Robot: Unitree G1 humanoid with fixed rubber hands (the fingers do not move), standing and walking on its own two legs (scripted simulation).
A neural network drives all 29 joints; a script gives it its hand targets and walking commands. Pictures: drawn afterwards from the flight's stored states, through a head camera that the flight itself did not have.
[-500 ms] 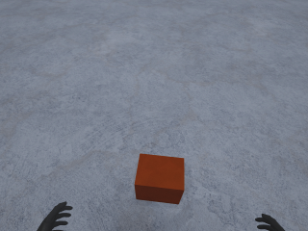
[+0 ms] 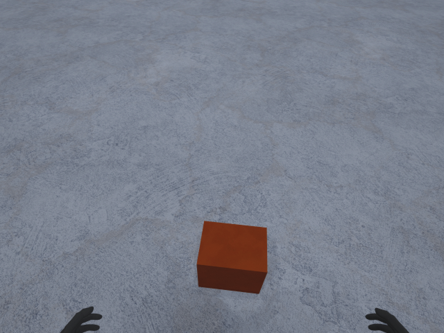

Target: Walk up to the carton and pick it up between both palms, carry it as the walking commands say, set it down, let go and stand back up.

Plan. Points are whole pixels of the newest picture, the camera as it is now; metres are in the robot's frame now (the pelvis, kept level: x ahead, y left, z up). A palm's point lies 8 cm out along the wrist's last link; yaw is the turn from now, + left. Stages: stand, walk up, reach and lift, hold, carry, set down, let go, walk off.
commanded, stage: walk up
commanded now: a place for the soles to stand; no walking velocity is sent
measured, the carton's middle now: (231, 257) +0.55 -0.04 -0.64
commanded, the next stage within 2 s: none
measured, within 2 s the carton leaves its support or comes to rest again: neither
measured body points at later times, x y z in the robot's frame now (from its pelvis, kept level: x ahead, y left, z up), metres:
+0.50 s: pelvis +0.03 +0.00 +0.00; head +0.01 +0.00 +0.45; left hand +0.12 +0.29 -0.10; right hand +0.14 -0.31 -0.07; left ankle +0.06 +0.11 -0.72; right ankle +0.04 -0.13 -0.72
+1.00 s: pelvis +0.12 +0.02 -0.02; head +0.10 +0.02 +0.43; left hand +0.15 +0.32 -0.13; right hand +0.24 -0.28 -0.09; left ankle +0.17 +0.11 -0.72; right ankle +0.09 -0.11 -0.66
